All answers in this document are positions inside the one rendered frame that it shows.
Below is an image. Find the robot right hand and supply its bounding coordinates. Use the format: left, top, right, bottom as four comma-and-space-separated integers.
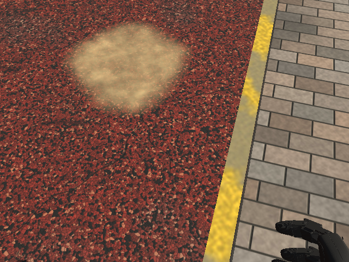
272, 218, 349, 262

